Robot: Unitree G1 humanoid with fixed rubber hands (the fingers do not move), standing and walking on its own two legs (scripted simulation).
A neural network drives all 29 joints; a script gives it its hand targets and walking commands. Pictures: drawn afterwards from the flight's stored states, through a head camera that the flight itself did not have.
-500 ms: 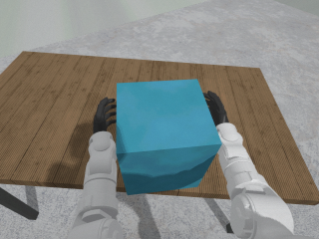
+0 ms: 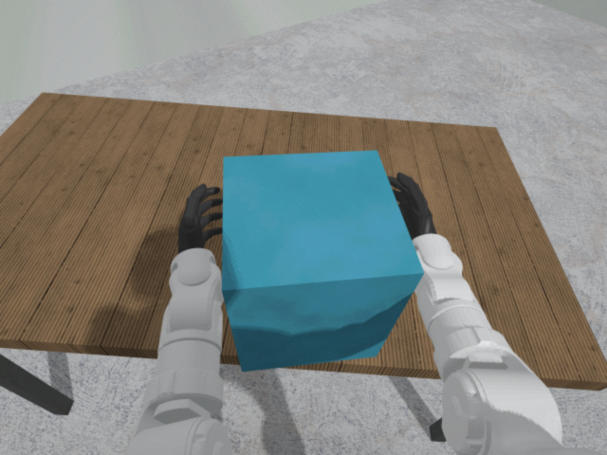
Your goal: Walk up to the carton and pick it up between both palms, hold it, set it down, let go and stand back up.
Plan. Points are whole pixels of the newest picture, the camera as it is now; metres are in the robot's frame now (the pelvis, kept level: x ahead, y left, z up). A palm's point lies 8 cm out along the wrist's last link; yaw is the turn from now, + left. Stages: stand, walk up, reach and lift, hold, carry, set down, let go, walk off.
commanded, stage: reach and lift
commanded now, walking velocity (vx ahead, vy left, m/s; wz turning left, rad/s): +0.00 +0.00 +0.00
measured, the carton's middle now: (306, 265) +0.36 +0.04 +0.02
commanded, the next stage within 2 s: none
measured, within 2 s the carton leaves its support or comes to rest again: leaves its support in 0.30 s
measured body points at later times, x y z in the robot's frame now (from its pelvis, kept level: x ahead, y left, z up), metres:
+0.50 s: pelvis +0.00 +0.00 +0.00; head +0.00 +0.02 +0.45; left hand +0.36 +0.20 +0.11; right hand +0.41 -0.10 +0.10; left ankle +0.02 +0.16 -0.75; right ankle -0.01 -0.09 -0.75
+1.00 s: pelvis -0.02 +0.02 +0.00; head -0.04 +0.05 +0.45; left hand +0.36 +0.20 +0.15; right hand +0.39 -0.10 +0.14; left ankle +0.02 +0.16 -0.75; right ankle -0.01 -0.09 -0.75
